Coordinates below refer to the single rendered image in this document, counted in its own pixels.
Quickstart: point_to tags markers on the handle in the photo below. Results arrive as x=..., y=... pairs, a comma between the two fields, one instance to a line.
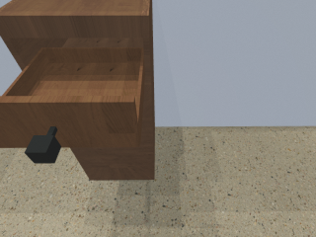
x=44, y=149

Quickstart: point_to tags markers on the cabinet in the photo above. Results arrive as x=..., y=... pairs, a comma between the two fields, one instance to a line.
x=28, y=25

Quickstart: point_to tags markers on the drawer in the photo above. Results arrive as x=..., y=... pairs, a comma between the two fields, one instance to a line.
x=93, y=95

